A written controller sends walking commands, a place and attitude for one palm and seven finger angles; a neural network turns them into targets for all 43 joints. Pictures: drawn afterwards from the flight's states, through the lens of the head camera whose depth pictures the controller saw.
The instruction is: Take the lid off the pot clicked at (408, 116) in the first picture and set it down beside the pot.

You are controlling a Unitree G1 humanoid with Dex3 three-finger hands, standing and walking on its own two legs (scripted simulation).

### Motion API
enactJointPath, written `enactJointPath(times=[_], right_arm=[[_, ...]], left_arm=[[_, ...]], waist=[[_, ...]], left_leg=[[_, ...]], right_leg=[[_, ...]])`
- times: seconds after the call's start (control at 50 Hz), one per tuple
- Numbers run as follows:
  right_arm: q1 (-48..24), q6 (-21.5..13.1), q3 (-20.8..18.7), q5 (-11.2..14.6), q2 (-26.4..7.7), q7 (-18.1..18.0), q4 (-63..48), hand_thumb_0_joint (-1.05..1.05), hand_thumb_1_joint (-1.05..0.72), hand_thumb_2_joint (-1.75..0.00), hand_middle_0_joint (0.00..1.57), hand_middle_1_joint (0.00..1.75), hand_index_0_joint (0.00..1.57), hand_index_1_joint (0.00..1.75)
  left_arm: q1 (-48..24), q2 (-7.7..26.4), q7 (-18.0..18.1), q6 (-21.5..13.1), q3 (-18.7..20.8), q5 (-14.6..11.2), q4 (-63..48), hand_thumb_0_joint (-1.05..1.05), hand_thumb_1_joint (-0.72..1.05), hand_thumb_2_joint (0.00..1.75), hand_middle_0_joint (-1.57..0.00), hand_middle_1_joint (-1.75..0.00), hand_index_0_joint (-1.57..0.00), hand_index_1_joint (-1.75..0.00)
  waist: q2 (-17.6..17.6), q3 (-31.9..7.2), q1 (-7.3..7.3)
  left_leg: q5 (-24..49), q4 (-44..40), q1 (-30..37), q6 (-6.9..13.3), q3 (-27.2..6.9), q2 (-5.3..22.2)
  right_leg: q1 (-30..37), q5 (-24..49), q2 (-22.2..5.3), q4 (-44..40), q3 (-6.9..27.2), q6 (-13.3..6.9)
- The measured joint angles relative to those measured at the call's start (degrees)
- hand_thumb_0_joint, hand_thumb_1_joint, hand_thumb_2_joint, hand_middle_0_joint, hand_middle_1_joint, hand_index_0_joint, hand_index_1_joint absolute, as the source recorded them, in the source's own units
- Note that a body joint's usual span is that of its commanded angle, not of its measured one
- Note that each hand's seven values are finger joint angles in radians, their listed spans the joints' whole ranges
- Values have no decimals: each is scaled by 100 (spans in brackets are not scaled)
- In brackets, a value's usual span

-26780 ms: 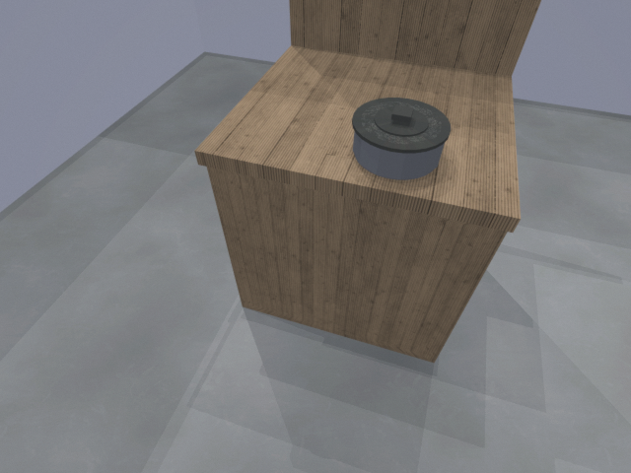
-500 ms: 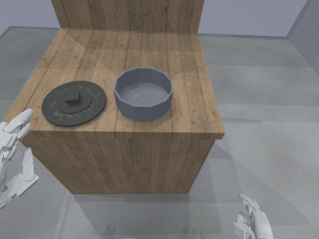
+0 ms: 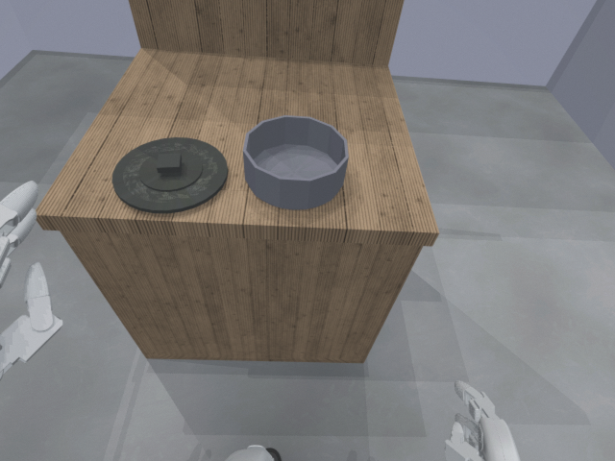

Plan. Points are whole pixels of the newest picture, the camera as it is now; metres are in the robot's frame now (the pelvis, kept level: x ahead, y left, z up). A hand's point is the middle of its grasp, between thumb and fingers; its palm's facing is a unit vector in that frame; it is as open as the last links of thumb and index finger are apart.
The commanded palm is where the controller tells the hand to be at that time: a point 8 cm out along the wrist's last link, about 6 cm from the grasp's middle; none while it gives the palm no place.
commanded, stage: step back with the hand held close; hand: left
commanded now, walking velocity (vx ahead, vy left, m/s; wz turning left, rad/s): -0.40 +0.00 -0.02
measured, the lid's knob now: (169, 163) +0.60 +0.30 +0.00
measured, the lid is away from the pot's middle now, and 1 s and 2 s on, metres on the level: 0.24 0.24 0.24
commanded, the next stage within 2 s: stop stepping back and stand still in 0.36 s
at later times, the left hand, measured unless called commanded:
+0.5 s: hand (6, 460) +0.10 +0.24 +0.15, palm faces +0.13 -0.87 -0.48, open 7.4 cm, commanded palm +0.04 +0.29 +0.19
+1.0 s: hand out of the picture +0.01 +0.26 +0.18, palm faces +0.18 -0.86 -0.49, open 7.4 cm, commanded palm -0.03 +0.32 +0.19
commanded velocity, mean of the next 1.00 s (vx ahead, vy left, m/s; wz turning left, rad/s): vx -0.05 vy -0.03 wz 0.03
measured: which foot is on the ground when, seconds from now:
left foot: down 0.00-0.08, up 0.10-0.18, down 0.20-0.54, up 0.56-0.70, down 0.72-1.00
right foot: up 0.00-0.06, down 0.08-0.26, up 0.28-0.52, down 0.54-0.74, up 0.76-1.00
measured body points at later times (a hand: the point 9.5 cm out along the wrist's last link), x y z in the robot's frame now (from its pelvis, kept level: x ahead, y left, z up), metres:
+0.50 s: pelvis -0.11 +0.02 +0.00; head -0.08 +0.05 +0.45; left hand +0.09 +0.28 +0.18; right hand +0.05 -0.22 -0.06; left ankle +0.05 +0.08 -0.73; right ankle -0.16 -0.12 -0.71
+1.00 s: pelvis -0.18 +0.05 +0.02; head -0.18 +0.08 +0.47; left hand -0.01 +0.31 +0.21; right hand -0.06 -0.16 -0.06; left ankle -0.16 +0.13 -0.73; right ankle -0.20 -0.05 -0.71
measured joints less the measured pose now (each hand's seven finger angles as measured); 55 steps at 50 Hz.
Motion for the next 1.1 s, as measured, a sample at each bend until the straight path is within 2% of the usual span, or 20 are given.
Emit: enactJointPath(times=[0.08, 0.12, 0.18, 0.22, 0.28, 0.36, 0.46, 0.48, 0.54, 0.56, 0.6, 0.66, 0.7, 0.74, 0.8, 0.86, 0.92, 1.0, 1.04, 1.1], right_arm=[[-116, -43, 49, -23, 39, 77, -44, 1, -90, -90, 21, 30, 21, 30], [-257, 20, 29, -23, -6, 58, 136, 1, -90, -90, 21, 30, 21, 30], [-187, 132, 34, 4, 25, 14, 386, 1, -90, -90, 21, 30, 21, 30], [-116, 221, 36, 13, 19, -34, 393, 1, -90, -90, 21, 30, 21, 30], [-320, 255, 14, -4, 50, -62, 348, 1, -90, -90, 21, 30, 21, 30], [-485, 85, 2, -104, 90, 74, 108, 1, -90, -90, 21, 30, 21, 30], [-248, 18, -27, -55, 79, 162, -161, 1, -90, -90, 21, 30, 21, 30], [-210, -77, -43, -87, -39, 169, -70, 1, -90, -90, 21, 30, 21, 30], [-257, 46, -83, -22, -120, 135, 84, 1, -90, -90, 21, 30, 21, 30], [-264, 95, -88, 6, -126, 100, 102, 1, -90, -90, 21, 30, 21, 30], [-105, 213, -126, 63, -123, 41, 189, 1, -90, -90, 21, 30, 21, 30], [247, 371, -127, 112, -54, -28, 396, 1, -90, -90, 21, 30, 21, 30], [411, 331, -80, 108, -75, -95, 399, 1, -90, -90, 21, 30, 21, 30], [397, 139, -79, 119, -180, -138, 328, 1, -90, -90, 21, 30, 20, 30], [130, -55, -17, 92, 48, -102, 400, 1, -90, -90, 21, 30, 20, 30], [159, -229, 124, 40, 296, 78, 323, 1, -90, -90, 21, 30, 20, 30], [281, -253, 278, 34, 396, 225, 264, 1, -90, -90, 21, 30, 21, 30], [380, -101, 331, -17, 364, 169, 230, 1, -90, -90, 21, 30, 21, 30], [357, -6, 307, -32, 315, 97, 240, 1, -90, -90, 21, 30, 21, 30], [95, 137, 187, -42, 91, 9, 434, 1, -90, -90, 21, 30, 21, 30]], left_arm=[[279, 91, -4, -151, 117, -76, -287, 1, 90, 90, -21, -31, -21, -30], [182, -19, -63, -218, -117, -67, -228, 1, 90, 90, -21, -31, -21, -30], [104, -34, -117, -255, -356, -46, -151, 1, 89, 90, -21, -31, -21, -30], [34, -35, -126, -235, -372, -35, -101, 1, 89, 90, -21, -31, -21, -30], [-377, 21, -119, -161, -248, -94, 139, 1, 89, 90, -21, -31, -21, -30], [-353, 187, -130, -7, -38, -215, 230, 1, 89, 90, -21, -31, -21, -30], [444, 300, -121, 112, -46, -252, -353, 1, 90, 90, -21, -31, -21, -30], [347, 275, -200, 10, -210, -64, -105, 1, 90, 90, -21, -31, -21, -30], [186, 344, -239, 334, -254, -118, -15, 1, 89, 90, -21, -31, -21, -30], [261, 360, -209, 309, -205, -133, -64, 1, 89, 90, -21, -31, -21, -30], [463, 358, -178, 323, -195, -141, -244, 1, 89, 90, -21, -31, -21, -30], [615, 187, -139, 303, -160, -110, -454, 1, 89, 90, -21, -31, -21, -30], [445, -3, -74, 186, -164, -79, -401, 1, 89, 90, -21, -31, -21, -30], [35, -182, -5, 24, -164, -75, -158, 1, 89, 90, -21, -31, -21, -30], [-598, -228, 75, 50, -80, -36, 414, 1, 89, 90, -21, -31, -21, -30], [-455, -93, 57, 213, -34, -96, 364, 1, 90, 90, -21, -30, -20, -30], [273, 35, 38, 196, -110, -111, -145, 1, 90, 90, -20, -30, -20, -30], [1013, 263, 14, 151, -174, -38, -470, 1, 90, 90, -21, -31, -21, -30], [989, 390, 32, 146, -96, -11, -365, 1, 89, 90, -21, -31, -21, -30], [492, 186, 19, 124, -143, -66, 122, 1, 89, 90, -21, -31, -21, -30]], waist=[[-107, -89, 175], [44, 16, 198], [-86, -192, 176], [-164, -365, 75], [-344, -130, 3], [-289, 140, -116], [-199, 55, -67], [-35, -24, -80], [-118, -14, 41], [-107, 49, 20], [-104, -14, 4], [-347, -501, 133], [-424, -731, 164], [-299, -701, 42], [-513, -285, -11], [-501, -192, -238], [-417, -261, -302], [-258, -398, -165], [-283, -459, -66], [4, -353, 89]], left_leg=[[154, -58, -292, -80, 249, 30], [-371, 235, -338, -212, 156, 82], [-887, 799, -76, -353, 63, -44], [-837, 550, 234, -210, 10, -106], [-555, 214, 309, 31, 138, -201], [10, -373, 336, 27, 181, -81], [549, -911, 244, -7, 188, 40], [572, -791, 48, -22, 64, 48], [122, -208, -332, -149, 97, -78], [-515, 266, -472, -274, 34, -102], [-1430, 1806, -689, -421, -140, -234], [-1828, 3134, -414, -410, -142, -279], [-1932, 2246, 311, -315, -170, -104], [-2298, 1019, 841, -241, -358, -24], [-1749, 922, 851, -121, -168, -246], [-1153, 277, 1041, -123, -214, -264], [-841, -289, 1193, -146, -235, -193], [-752, -498, 1196, -174, -180, -160], [-845, -310, 1052, -181, -128, -275], [-1129, 245, 847, -204, -130, -182]], right_leg=[[621, 524, -95, -1450, -28, -110], [646, 657, -13, -1477, -25, -61], [635, 561, -113, -1422, 59, 20], [528, 499, -164, -1305, 77, 75], [188, 474, -242, -806, 214, 39], [-398, -369, -3, 156, 364, -23], [-253, -142, -5, -171, 142, -53], [-165, -111, -9, -289, 20, -67], [310, 237, -238, -1200, 23, -142], [287, 657, -252, -1161, -33, -90], [285, 706, -278, -952, -135, 33], [199, 579, -426, -917, -82, 83], [73, 618, -554, -891, -178, 91], [-207, 437, -579, -539, -280, 112], [-664, -90, -435, 636, 186, 17], [-887, -50, -204, 1143, 132, -20], [-658, 160, -132, 331, -105, -34], [98, 201, -98, -1117, -369, -128], [544, 253, -139, -1720, -279, -264], [574, 1030, -44, -1792, -264, -331]])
